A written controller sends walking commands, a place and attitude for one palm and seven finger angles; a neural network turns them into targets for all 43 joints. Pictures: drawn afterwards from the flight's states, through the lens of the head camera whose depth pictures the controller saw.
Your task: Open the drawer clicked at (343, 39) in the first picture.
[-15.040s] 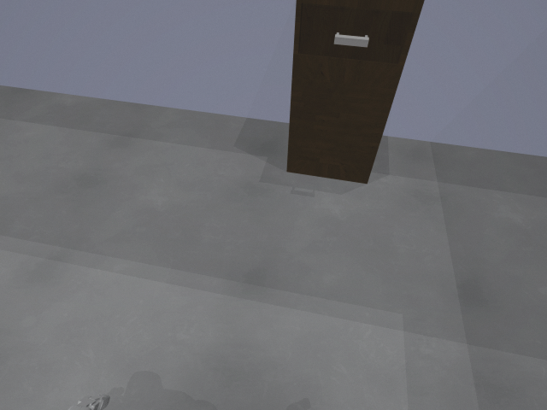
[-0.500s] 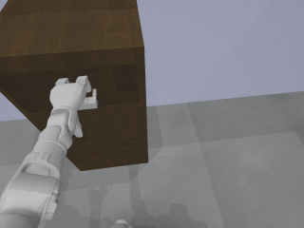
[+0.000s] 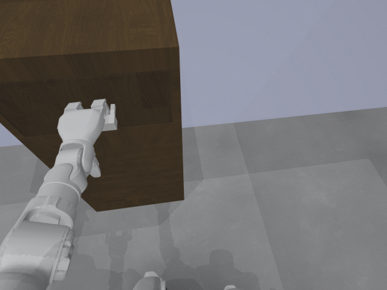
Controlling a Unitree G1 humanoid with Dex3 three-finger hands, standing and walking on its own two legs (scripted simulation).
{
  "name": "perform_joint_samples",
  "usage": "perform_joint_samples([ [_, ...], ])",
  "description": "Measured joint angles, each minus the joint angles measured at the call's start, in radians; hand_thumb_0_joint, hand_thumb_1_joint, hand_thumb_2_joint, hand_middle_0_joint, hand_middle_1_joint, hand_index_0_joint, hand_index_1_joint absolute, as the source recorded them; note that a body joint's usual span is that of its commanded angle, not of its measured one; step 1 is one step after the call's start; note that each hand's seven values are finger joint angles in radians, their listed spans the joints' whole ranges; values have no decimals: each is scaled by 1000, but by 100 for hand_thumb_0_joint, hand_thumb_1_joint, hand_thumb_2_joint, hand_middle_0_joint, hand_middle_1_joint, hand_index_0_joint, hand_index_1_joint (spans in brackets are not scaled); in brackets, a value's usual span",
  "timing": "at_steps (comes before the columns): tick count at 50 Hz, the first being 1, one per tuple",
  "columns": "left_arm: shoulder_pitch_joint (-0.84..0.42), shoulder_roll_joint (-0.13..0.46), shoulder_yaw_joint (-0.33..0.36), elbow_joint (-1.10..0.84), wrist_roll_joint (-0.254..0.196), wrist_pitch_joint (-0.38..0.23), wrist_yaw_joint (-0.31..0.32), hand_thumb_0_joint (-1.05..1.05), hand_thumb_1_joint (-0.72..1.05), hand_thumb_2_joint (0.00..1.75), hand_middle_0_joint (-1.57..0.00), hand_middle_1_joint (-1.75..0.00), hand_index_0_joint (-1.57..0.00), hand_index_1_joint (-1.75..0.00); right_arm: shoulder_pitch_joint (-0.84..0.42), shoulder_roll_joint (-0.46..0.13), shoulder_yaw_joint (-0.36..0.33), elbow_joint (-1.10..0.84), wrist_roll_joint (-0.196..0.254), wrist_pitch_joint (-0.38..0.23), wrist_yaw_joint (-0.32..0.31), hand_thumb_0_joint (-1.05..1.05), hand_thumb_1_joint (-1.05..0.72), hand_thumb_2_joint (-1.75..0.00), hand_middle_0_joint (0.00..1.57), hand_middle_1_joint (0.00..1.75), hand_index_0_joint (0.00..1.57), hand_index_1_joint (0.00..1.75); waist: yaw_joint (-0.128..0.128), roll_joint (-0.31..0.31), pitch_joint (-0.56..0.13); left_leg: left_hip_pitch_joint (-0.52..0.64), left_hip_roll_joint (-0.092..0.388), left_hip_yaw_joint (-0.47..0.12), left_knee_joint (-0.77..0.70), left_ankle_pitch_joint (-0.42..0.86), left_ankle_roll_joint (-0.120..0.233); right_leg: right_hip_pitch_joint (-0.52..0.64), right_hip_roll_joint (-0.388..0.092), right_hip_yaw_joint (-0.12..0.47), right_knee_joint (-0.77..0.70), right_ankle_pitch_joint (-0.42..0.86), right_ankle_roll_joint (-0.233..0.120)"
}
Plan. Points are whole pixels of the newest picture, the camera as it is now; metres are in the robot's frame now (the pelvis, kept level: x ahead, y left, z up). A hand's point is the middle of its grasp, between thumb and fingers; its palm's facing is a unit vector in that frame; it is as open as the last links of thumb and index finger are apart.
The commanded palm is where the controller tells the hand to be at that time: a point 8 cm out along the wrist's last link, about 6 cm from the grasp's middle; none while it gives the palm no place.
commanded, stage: lower the fingers behind the handle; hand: left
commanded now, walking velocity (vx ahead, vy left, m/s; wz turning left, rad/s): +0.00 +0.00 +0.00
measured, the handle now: (89, 117) +0.50 +0.24 +0.02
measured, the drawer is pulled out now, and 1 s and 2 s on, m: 0.00 0.00 0.07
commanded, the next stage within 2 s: close the thumb around the handle in 0.50 s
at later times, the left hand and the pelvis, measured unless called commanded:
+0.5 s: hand (91, 139) +0.45 +0.23 +0.00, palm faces -0.05 -0.06 -1.00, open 13.8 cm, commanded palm +0.44 +0.22 +0.06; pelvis +0.00 +0.01 +0.00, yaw +0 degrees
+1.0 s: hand (92, 138) +0.45 +0.23 +0.00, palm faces -0.06 -0.04 -1.00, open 9.4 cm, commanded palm +0.44 +0.22 +0.06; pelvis +0.00 +0.00 +0.00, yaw +0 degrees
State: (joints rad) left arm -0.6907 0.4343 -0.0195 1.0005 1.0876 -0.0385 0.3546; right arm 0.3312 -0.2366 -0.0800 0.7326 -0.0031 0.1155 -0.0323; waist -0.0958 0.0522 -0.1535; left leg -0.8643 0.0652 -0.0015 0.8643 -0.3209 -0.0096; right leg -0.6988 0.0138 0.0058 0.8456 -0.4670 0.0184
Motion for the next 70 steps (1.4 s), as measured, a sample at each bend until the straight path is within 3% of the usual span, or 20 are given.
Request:
perform_joint_samples([
  [6,-15,4,0,15,4,20,27,0,-49,30,-31,-120,-32,-120,-7,2,4,6,-1,0,4,1,-91,-90,20,30,20,30,-3,0,-5,-33,1,-2,26,-8,2,-31,2,-1,23,-7,2],
  [13,-40,6,-16,28,-8,48,5,0,-49,30,-31,-120,-32,-121,-6,9,9,0,0,2,3,1,-91,-90,20,30,20,30,-6,2,-7,-43,0,-2,32,-9,6,-37,1,0,24,-6,6],
  [19,-28,3,-11,15,-10,34,-12,0,-49,30,-31,-120,-32,-121,1,14,10,-4,-2,3,4,1,-91,-90,20,30,20,30,-5,3,-7,-36,0,3,30,-10,9,-31,-1,5,18,-3,9],
  [25,-13,-7,-14,1,-5,26,9,0,-49,30,-30,-120,-32,-120,4,16,9,0,-3,4,9,1,-91,-90,20,30,20,30,-2,3,-7,-33,-2,4,32,-12,12,-26,-2,6,18,-4,12],
  [35,-14,-23,-22,4,-8,55,21,0,-46,31,-30,-121,-32,-120,-4,14,7,1,-4,7,12,1,-91,-90,20,30,20,30,-1,5,-5,-24,-3,4,25,-8,12,-18,-3,6,11,0,12],
  [43,-22,-16,-28,15,-8,58,11,0,-19,43,-32,-123,-34,-123,-6,11,10,-5,0,5,5,1,-91,-90,20,30,20,30,-2,5,-3,-19,-3,2,20,-5,9,-14,-2,3,9,1,9],
  [59,-23,1,-15,11,-11,40,-3,0,63,78,-39,-132,-40,-132,-2,5,9,-3,1,5,-2,1,-91,-90,20,30,20,30,-3,5,-6,-29,1,-1,27,-11,4,-25,3,2,18,-6,4],
  [70,-7,-3,-19,-2,-9,44,6,0,67,79,-35,-135,-41,-135,-3,8,8,1,2,6,1,1,-91,-90,20,30,20,30,-1,6,-3,-20,1,2,22,-13,5,-17,2,5,12,-6,6],
])
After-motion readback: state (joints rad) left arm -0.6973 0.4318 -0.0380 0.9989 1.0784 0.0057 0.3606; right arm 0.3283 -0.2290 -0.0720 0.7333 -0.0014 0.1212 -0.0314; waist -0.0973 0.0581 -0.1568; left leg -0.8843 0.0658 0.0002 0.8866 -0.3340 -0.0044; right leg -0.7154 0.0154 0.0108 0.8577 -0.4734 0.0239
